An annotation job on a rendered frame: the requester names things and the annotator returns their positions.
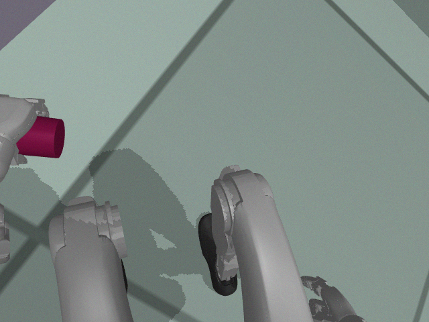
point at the left robot arm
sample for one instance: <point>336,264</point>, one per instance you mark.
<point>7,151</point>

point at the right robot hand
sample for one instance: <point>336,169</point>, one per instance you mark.
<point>333,306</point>

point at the left robot hand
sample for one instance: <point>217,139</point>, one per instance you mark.
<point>16,118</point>

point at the right robot foot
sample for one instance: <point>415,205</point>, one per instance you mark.
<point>209,251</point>

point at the can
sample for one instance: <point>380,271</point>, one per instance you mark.
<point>44,139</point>

